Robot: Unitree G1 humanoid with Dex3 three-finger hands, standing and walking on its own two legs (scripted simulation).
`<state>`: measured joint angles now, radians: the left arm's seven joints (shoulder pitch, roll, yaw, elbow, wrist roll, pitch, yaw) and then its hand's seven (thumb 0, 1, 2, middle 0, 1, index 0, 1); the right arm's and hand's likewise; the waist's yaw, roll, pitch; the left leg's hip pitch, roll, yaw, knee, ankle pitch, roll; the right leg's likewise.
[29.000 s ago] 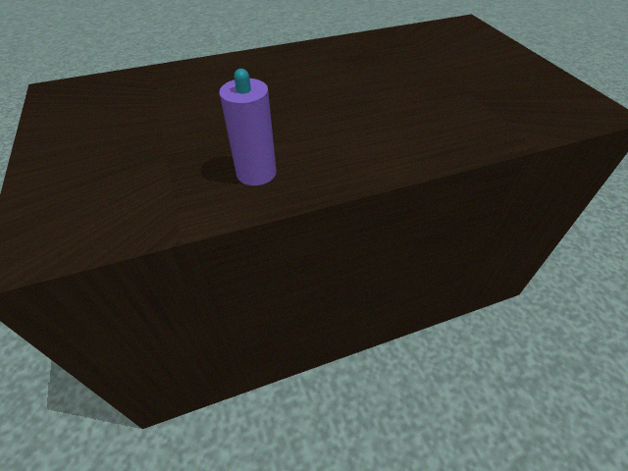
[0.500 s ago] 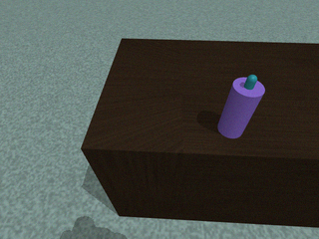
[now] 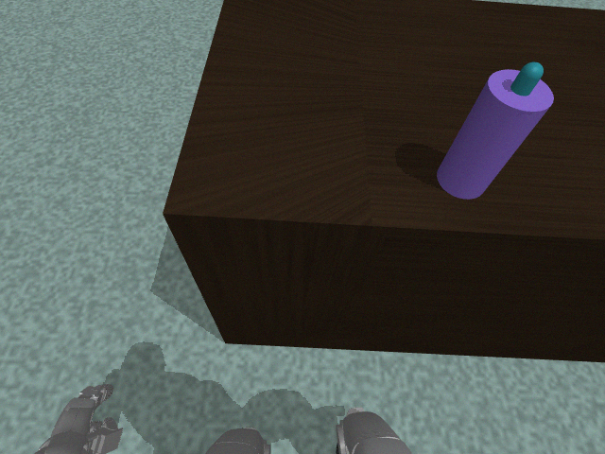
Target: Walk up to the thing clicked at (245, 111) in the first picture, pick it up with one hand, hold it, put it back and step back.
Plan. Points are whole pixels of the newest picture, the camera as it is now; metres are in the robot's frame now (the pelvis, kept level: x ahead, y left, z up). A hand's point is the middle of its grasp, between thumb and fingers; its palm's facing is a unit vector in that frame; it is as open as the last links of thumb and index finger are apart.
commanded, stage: step back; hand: right
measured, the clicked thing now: (492, 131) +0.52 -0.24 +0.10
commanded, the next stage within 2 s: none
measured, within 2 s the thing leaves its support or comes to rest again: neither
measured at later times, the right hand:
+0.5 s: hand out of the picture +0.00 -0.28 -0.15, palm faces +0.04 +0.93 -0.36, open 7.3 cm
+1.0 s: hand out of the picture -0.11 -0.27 -0.11, palm faces -0.01 +0.89 -0.45, open 7.4 cm
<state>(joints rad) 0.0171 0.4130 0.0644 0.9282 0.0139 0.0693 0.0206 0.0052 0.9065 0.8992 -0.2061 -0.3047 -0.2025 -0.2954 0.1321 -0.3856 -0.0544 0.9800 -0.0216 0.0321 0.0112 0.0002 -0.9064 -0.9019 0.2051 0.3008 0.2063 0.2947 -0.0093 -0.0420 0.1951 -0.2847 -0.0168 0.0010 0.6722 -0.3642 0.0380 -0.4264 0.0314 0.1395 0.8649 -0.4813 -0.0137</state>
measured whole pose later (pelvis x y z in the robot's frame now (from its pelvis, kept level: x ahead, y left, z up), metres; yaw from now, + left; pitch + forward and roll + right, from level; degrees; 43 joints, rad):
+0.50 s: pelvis -0.09 -0.01 +0.01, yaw -4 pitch -2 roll +1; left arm 0.16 0.34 0.06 0.86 0.03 0.04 0.00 0.01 0.90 0.90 -0.21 -0.31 -0.20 -0.30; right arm 0.12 -0.40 -0.04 0.88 0.01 0.05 -0.02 0.00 -0.90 -0.90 0.21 0.30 0.21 0.30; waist 0.02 0.02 0.16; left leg -0.44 -0.10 -0.11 1.09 -0.52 0.00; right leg -0.28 0.01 0.06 0.58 -0.27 -0.02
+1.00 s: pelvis -0.22 +0.00 +0.01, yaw -4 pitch -2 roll -1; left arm 0.18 0.41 0.09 0.84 0.02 0.07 0.01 0.00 0.91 0.90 -0.21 -0.30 -0.20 -0.30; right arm 0.12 -0.36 -0.04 0.83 -0.03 0.01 -0.02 0.00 -0.90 -0.90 0.21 0.30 0.21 0.30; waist 0.03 -0.05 0.18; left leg -0.31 0.03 0.00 0.55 -0.21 0.01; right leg -0.36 0.08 0.16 1.03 -0.49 0.04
